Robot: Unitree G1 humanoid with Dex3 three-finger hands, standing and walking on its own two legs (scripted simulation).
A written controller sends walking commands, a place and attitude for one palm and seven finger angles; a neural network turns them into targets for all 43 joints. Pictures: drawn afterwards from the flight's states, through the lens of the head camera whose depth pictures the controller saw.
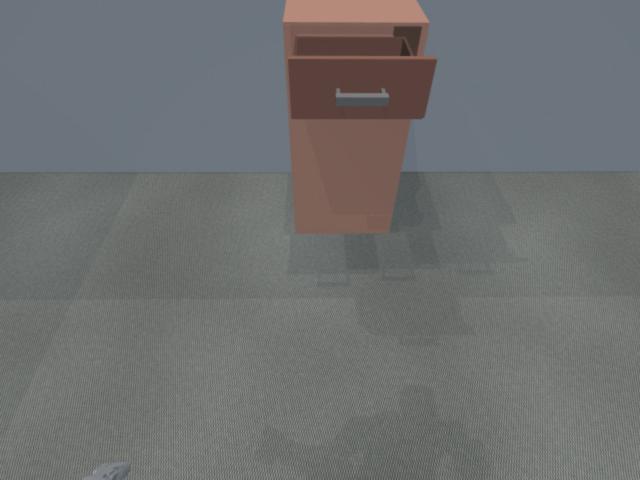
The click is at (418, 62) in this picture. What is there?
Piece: drawer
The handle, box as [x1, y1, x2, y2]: [335, 88, 388, 105]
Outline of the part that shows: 336,88 336,105 387,105 388,103 388,94 385,92 384,88 381,88 380,93 340,93 339,88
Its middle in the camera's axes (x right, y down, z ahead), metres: +0.10 -0.37 +0.99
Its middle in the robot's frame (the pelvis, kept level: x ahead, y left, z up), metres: +1.00 -0.05 +0.01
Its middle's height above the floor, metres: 0.78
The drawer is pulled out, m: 0.23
